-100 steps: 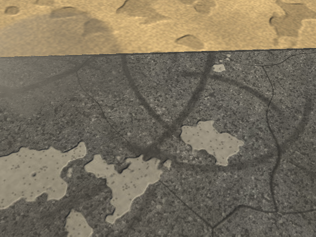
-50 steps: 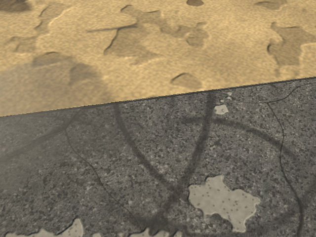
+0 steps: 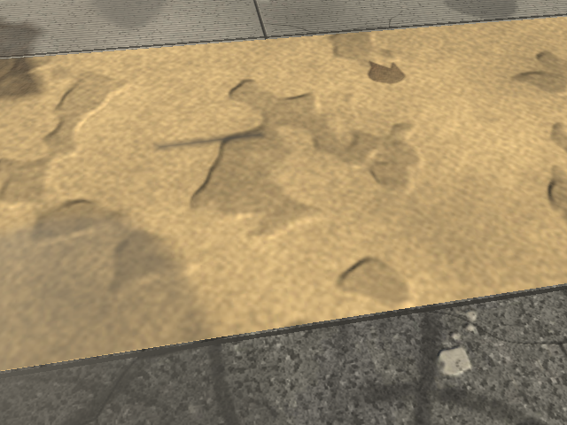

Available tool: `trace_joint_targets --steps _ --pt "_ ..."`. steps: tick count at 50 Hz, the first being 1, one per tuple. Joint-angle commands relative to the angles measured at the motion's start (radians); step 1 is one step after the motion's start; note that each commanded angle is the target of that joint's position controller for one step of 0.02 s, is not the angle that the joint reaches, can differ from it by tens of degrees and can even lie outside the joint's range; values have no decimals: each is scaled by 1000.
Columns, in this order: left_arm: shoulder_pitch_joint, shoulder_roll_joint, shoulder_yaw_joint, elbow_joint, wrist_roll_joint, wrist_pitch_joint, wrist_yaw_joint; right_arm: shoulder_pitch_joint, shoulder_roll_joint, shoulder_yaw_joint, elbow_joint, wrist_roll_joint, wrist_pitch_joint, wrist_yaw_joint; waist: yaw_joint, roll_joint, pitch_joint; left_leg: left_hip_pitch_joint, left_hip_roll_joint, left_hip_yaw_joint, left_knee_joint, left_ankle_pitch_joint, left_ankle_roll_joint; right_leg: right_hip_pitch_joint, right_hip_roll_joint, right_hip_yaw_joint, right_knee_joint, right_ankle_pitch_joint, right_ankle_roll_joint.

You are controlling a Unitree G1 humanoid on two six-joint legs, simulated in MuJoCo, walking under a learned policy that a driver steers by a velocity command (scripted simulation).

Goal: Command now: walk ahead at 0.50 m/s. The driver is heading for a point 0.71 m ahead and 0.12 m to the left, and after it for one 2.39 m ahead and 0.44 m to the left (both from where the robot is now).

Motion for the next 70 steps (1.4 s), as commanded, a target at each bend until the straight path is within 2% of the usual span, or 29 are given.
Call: trace_joint_targets --steps 1,7,13,15,16,17,18,19,20,21,22,25,30,34,39,42,44,45,46,47,48,49,50,52,53,56,62,66,70 --pt "35 23 5 -33 5 18 -10 66 -96 -12 -11 4 -24 -4 26 87 8 26 257 -213 -221 205 100 -101 -40 -11 -40 90 24" --pt "-210 11 -10 -115 -10 14 -14 169 -85 0 23 3 -21 -8 -30 90 52 100 230 -152 -235 310 85 -150 -25 -63 -346 253 46" --pt "-323 28 -11 -166 -12 2 -9 240 -97 -2 65 -12 -12 -25 -53 94 70 280 288 -148 -167 461 98 -144 13 -82 -502 188 -2" --pt "-272 41 -3 -159 -13 -9 -3 215 -105 -5 66 -15 -9 -29 -19 96 47 289 291 -139 -73 660 81 -29 50 -93 -548 112 -33" --pt "-179 54 7 -132 -13 -16 4 199 -114 -7 66 -15 -8 -29 22 99 2 277 280 -138 33 781 70 92 83 -101 -576 84 -49" --pt "-8 76 20 -76 -6 -28 13 175 -116 -6 61 -10 -5 -25 95 70 -84 214 240 -112 216 773 51 305 98 -104 -644 130 -72" --pt "175 150 43 -38 19 -39 27 161 -90 4 30 4 -8 -19 156 3 -209 9 192 -90 484 494 33 585 -77 80 -659 65 -119" --pt "241 251 68 -34 34 -35 26 290 26 26 13 49 -5 -12 107 -218 -355 -356 12 -19 870 -255 -14 875 -393 549 -742 1 -254" --pt "167 193 60 -49 -3 -18 20 229 -98 -8 30 20 4 -20 101 -55 -313 -428 34 -145 964 -317 2 769 -369 608 -819 -81 -237" --pt "47 133 41 -69 -12 -19 18 142 -97 -15 1 13 4 -17 57 -25 -154 -450 85 -159 946 -221 7 613 -329 439 -851 -83 -197" --pt "-11 77 27 -75 -11 -27 14 101 -74 -13 -7 10 4 -13 35 2 -77 -424 121 -157 896 -155 5 489 -285 324 -894 -8 -161" --pt "4 21 9 -44 -16 -49 28 112 -25 -17 -3 -17 44 5 -23 -37 -21 -334 151 -146 825 -99 -13 341 -203 110 -937 150 -86" --pt "90 55 16 -20 -18 -70 33 -33 -16 -20 -69 -18 76 24 -28 -30 19 -476 175 -116 744 42 -35 364 -186 -44 -971 264 -77" --pt "129 54 10 -10 -17 -70 37 -183 -8 -9 -128 -13 72 37 -4 -30 52 -488 161 -66 514 161 -44 392 -160 -145 -969 351 -65" --pt "213 85 17 17 -13 -57 50 -317 -16 0 -191 -19 68 47 32 -33 67 -461 128 21 330 130 -2 539 -203 -219 -918 506 -63" --pt "202 115 25 15 -8 -39 59 -282 -40 -12 -193 -24 68 44 -2 -63 30 -359 59 69 291 -3 53 609 -218 -269 -773 864 -51" --pt "185 148 36 5 -6 -21 58 -137 -73 -31 -155 -25 65 36 -62 -77 -56 -199 -14 88 257 -95 99 615 -219 -285 -522 1020 -48" --pt "170 157 39 -8 -10 -12 52 -2 -101 -48 -113 -30 55 28 -124 -43 -131 -11 -38 64 169 -65 129 530 -206 -299 -302 909 -26" --pt "161 130 31 -42 -14 -12 46 122 -198 -80 -89 -43 50 14 -175 60 -227 226 139 -189 112 -171 189 305 -171 -297 10 541 9" --pt "151 53 24 -126 -31 -22 26 54 -290 -101 -122 -23 60 9 -94 300 -278 464 406 -771 -29 -52 351 -140 89 -199 389 -289 81" --pt "30 124 32 -154 -25 -34 25 60 -282 -95 -128 -3 72 4 -120 86 -235 415 408 -719 -64 181 335 -232 45 -10 395 -230 74" --pt "5 96 24 -166 -41 -44 25 4 -242 -83 -127 1 68 -6 -82 51 -141 310 395 -562 -39 400 311 -231 3 3 347 -142 70" --pt "40 88 23 -145 -39 -46 33 -39 -188 -70 -129 4 60 -8 -32 -21 -71 181 346 -451 -34 615 263 -164 -26 4 252 -108 73" --pt "69 86 25 -141 2 -8 38 -94 -139 -52 -142 17 48 -13 22 -7 -63 59 251 -323 -36 708 201 -57 -43 14 140 -101 91" --pt "75 81 26 -146 9 12 36 -87 -138 -48 -143 19 41 -11 32 4 -77 44 231 -305 -32 761 190 -35 -37 12 107 -101 101" --pt "65 65 20 -163 1 43 31 -44 -179 -53 -141 10 35 -11 37 38 -108 46 196 -256 -18 885 165 -53 -16 -12 17 -34 120" --pt "-45 61 0 -175 -14 51 23 12 -118 -13 -110 -1 39 -25 -18 101 -97 114 182 -168 -54 843 43 -31 -16 -32 -248 149 81" --pt "-74 73 -5 -169 -23 49 28 6 -132 -4 -89 -16 41 -41 -34 103 -72 163 223 -131 -36 842 42 36 26 -28 -376 121 46" --pt "-28 97 6 -166 -14 42 32 -11 -170 -18 -84 -4 63 -62 -16 100 -48 224 273 -148 108 905 76 63 69 -52 -463 -54 -6"
Velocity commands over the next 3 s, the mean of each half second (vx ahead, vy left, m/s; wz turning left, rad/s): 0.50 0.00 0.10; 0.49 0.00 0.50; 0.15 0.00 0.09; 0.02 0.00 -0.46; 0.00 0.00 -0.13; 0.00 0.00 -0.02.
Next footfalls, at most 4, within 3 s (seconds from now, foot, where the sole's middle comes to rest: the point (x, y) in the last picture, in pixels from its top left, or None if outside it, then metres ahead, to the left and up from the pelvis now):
0.36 right None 0.36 -0.11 -0.78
0.90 left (242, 379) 0.60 0.11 -0.78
1.46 right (276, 316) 0.77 0.03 -0.78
1.92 left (204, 348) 0.68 0.21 -0.78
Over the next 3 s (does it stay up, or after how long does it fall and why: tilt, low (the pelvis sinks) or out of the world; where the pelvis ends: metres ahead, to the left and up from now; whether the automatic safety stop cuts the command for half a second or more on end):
stays up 0.63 0.09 0.00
